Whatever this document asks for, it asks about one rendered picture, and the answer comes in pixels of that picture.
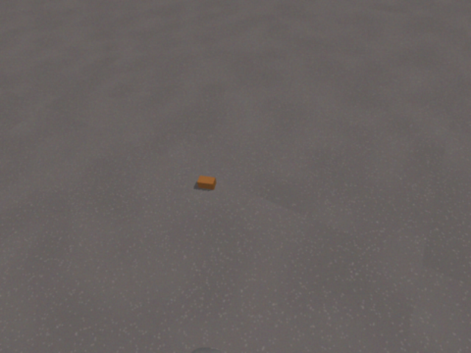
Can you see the small box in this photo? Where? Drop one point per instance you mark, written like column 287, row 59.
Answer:
column 206, row 182

